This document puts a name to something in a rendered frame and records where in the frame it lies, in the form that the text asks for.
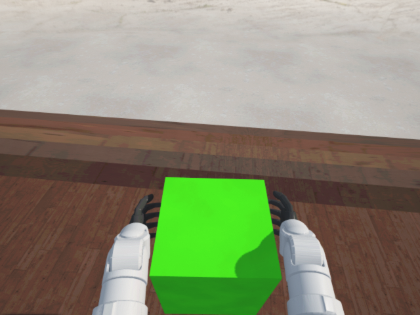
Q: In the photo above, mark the robot left forearm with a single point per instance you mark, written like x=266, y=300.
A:
x=126, y=273

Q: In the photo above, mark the robot left hand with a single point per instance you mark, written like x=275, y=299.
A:
x=140, y=215

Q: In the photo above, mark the robot right hand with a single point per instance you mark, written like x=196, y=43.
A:
x=286, y=211

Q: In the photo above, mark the carton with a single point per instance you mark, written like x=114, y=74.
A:
x=215, y=250

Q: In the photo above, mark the robot right forearm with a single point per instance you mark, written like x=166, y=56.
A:
x=306, y=272

